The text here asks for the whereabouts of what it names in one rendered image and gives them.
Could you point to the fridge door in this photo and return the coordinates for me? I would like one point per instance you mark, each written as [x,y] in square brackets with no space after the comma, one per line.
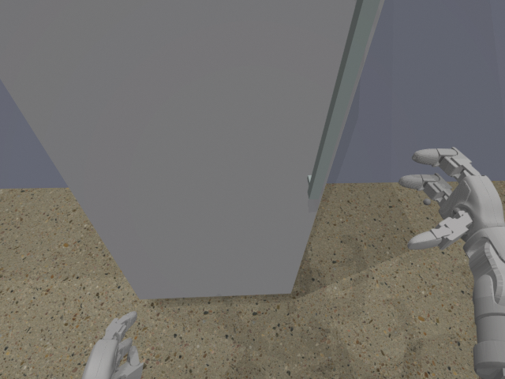
[185,129]

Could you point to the right robot forearm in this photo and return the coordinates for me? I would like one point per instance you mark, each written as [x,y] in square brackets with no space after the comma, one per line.
[486,252]

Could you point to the right robot hand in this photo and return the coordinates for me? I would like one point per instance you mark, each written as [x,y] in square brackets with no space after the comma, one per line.
[475,195]

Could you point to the handle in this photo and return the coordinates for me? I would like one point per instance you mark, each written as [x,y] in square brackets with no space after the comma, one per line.
[360,28]

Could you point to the left robot hand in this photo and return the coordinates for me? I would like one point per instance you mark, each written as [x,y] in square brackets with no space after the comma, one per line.
[107,353]

